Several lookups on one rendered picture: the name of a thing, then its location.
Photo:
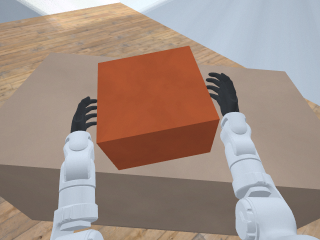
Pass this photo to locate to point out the carton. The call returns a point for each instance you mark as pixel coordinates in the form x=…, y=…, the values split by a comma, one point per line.
x=152, y=108

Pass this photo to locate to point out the right robot upper arm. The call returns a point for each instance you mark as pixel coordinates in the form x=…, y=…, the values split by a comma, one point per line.
x=266, y=218

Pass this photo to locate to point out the pedestal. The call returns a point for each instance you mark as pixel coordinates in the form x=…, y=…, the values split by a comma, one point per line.
x=189, y=194

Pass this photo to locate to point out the left robot hand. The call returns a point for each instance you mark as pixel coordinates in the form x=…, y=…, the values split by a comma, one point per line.
x=80, y=117

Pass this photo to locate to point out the left robot forearm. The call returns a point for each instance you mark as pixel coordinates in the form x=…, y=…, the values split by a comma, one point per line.
x=77, y=183

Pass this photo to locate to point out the right robot forearm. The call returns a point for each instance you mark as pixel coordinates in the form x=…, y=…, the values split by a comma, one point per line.
x=249, y=176

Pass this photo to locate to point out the right robot hand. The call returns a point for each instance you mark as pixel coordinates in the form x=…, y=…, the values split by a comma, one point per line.
x=226, y=98

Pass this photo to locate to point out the left robot upper arm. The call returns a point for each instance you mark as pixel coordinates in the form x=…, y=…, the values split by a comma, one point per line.
x=89, y=234

